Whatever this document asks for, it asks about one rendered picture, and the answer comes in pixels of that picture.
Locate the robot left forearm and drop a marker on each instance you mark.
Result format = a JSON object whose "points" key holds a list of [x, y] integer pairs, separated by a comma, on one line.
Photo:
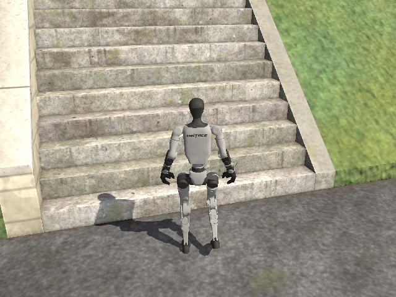
{"points": [[167, 164]]}

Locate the left robot upper arm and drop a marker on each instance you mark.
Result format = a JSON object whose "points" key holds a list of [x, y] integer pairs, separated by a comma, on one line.
{"points": [[177, 131]]}

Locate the robot right forearm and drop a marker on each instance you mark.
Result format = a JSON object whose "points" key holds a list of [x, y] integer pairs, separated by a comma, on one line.
{"points": [[228, 164]]}

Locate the robot right hand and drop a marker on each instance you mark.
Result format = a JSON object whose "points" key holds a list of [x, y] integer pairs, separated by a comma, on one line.
{"points": [[227, 175]]}

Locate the robot right shin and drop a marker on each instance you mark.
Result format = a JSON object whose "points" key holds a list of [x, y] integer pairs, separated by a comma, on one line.
{"points": [[213, 218]]}

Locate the robot left shin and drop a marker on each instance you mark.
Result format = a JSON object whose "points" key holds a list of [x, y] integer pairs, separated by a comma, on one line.
{"points": [[184, 225]]}

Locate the robot shin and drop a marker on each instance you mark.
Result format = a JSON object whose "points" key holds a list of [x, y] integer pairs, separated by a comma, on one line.
{"points": [[213, 218], [184, 225]]}

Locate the right robot upper arm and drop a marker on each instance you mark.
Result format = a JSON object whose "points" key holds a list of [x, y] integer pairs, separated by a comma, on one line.
{"points": [[216, 130]]}

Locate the robot left hand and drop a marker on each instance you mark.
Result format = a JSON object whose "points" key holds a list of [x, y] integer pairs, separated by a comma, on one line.
{"points": [[163, 176]]}

